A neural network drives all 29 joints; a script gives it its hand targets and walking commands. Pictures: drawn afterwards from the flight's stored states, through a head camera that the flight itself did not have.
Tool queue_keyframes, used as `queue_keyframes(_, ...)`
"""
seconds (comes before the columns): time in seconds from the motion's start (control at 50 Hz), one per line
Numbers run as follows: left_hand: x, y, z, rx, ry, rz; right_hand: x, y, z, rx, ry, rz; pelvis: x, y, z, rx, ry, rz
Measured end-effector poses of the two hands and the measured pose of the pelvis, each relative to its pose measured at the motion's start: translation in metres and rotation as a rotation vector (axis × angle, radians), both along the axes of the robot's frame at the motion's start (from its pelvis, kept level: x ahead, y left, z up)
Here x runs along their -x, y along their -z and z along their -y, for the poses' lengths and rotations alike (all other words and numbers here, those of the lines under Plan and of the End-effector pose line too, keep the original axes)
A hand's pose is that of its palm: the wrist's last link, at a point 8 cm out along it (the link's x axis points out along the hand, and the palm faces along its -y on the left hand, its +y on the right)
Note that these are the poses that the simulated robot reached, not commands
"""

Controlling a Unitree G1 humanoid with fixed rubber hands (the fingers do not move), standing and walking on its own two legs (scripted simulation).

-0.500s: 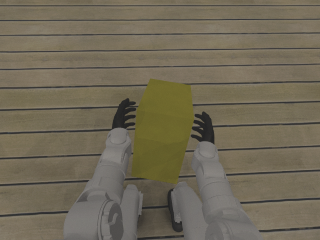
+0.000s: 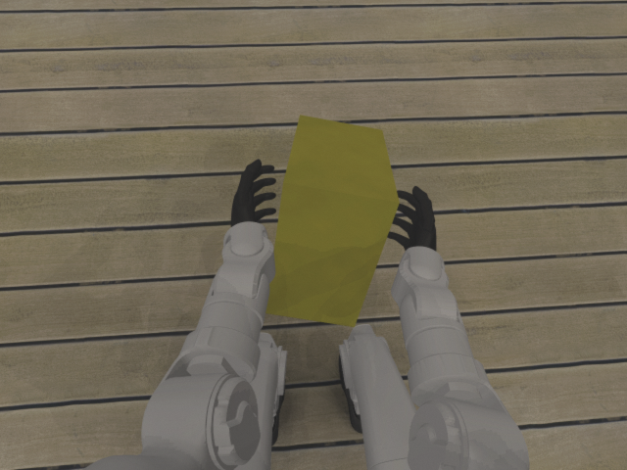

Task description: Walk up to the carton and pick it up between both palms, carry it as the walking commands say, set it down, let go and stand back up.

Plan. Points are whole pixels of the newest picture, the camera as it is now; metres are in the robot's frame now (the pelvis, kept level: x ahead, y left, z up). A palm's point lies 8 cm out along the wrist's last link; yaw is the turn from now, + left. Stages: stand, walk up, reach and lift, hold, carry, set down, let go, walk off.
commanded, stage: set down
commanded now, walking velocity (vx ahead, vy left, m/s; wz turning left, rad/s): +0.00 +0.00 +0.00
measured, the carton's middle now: (326, 217) +0.45 -0.04 -0.23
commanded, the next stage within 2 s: none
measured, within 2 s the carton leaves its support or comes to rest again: neither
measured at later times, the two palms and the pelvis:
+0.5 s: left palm (254, 221) +0.43 +0.08 -0.16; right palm (401, 238) +0.40 -0.15 -0.17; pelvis -0.02 -0.01 -0.08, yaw +2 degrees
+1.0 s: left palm (257, 223) +0.46 +0.08 -0.25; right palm (384, 235) +0.43 -0.15 -0.26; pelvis -0.04 -0.02 -0.15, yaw +2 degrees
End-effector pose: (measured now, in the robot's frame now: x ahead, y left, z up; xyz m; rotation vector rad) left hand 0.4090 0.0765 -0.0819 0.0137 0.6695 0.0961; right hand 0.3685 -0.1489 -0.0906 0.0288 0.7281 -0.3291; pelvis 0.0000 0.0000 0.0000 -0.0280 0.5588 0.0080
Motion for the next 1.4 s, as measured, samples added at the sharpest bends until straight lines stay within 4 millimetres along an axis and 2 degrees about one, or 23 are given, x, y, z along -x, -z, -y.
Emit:
queue_keyframes(0.18,-0.004,0.031,-0.005,-0.008,-0.022,-0.006,-0.010,0.033,-0.003,-0.011,-0.037,-0.010,0.007,0.028,-0.002,0.009,-0.033,-0.040)
queue_keyframes(0.54,-0.027,0.089,0.000,-0.036,-0.015,-0.014,-0.035,0.090,0.003,-0.014,-0.055,-0.013,0.025,0.083,0.013,0.000,-0.031,-0.094)
queue_keyframes(0.76,-0.038,0.125,0.000,-0.041,-0.010,-0.019,-0.042,0.132,0.001,-0.014,-0.056,-0.025,0.031,0.113,0.018,-0.002,-0.030,-0.122)
queue_keyframes(1.0,-0.047,0.171,-0.004,-0.033,-0.017,-0.029,-0.060,0.172,0.001,-0.002,-0.087,-0.029,0.036,0.146,0.019,0.004,-0.031,-0.142)
queue_keyframes(1.22,-0.063,0.208,-0.003,-0.030,-0.006,-0.038,-0.074,0.211,0.002,0.003,-0.106,-0.040,0.035,0.173,0.016,0.011,-0.033,-0.158)
queue_keyframes(1.4,-0.079,0.216,-0.015,-0.030,-0.014,-0.020,-0.090,0.215,-0.006,-0.023,-0.147,0.011,0.036,0.191,0.015,0.015,-0.039,-0.152)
